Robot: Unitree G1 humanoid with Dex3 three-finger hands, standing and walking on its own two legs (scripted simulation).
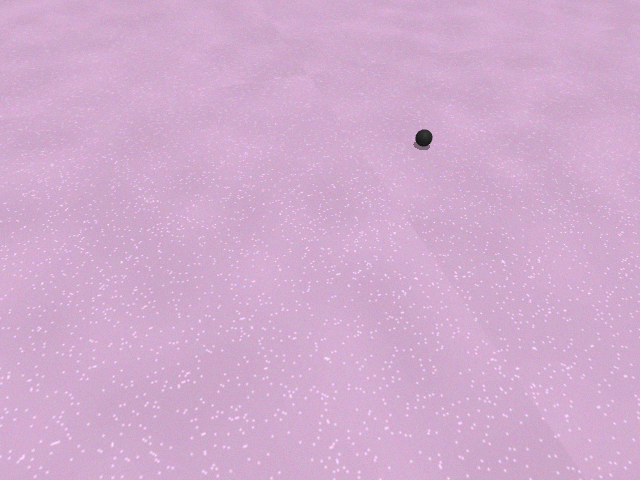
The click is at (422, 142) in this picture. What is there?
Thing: free ball
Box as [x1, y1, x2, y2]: [415, 129, 432, 145]
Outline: 428,130 423,129 416,134 415,139 418,144 426,145 430,142 432,137 431,133
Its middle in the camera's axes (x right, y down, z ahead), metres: +0.56 -0.52 +2.08
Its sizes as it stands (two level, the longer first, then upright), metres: 0.088 0.088 0.088
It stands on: the floor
